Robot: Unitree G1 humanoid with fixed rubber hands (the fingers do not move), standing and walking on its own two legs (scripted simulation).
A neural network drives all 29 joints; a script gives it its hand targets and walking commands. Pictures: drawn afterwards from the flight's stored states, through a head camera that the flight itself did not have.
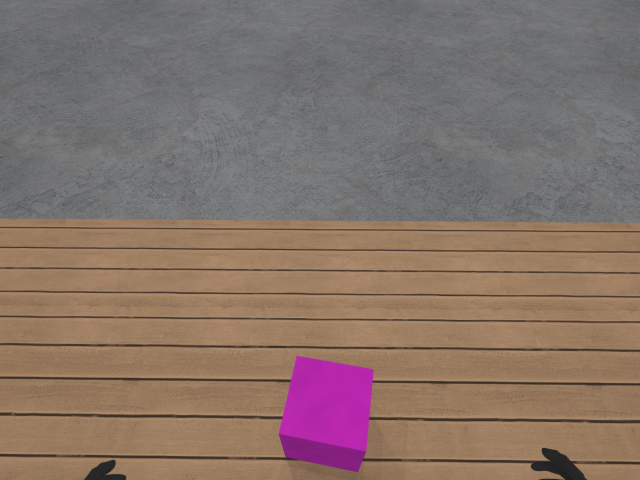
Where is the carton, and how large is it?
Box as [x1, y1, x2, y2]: [279, 356, 373, 471]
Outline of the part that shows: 297,356 279,430 279,436 285,456 357,471 366,447 373,369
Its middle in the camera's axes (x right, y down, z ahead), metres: +0.03 +0.48 +1.07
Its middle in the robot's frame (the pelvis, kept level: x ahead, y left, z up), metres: +0.38 -0.01 -0.66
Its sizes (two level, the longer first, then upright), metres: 0.210 0.200 0.250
